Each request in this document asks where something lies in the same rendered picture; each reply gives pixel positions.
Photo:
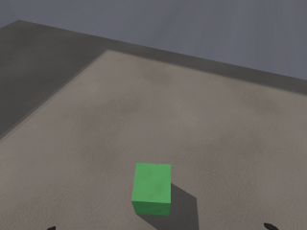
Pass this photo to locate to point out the carton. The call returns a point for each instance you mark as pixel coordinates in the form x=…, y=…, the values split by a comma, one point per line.
x=151, y=191

